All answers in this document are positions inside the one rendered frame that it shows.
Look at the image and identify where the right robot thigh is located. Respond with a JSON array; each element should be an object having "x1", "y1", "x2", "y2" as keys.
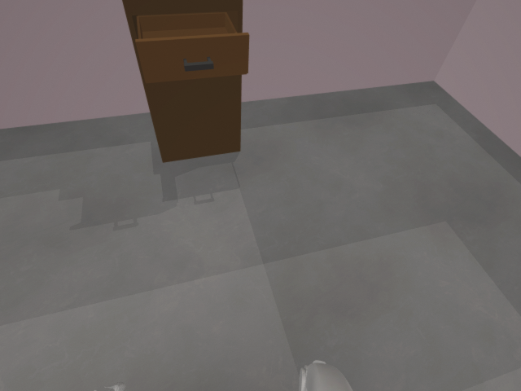
[{"x1": 299, "y1": 363, "x2": 352, "y2": 391}]

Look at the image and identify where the drawer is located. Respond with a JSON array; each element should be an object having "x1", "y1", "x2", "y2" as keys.
[{"x1": 135, "y1": 12, "x2": 249, "y2": 83}]

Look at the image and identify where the cabinet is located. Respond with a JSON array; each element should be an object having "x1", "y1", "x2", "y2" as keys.
[{"x1": 122, "y1": 0, "x2": 243, "y2": 163}]

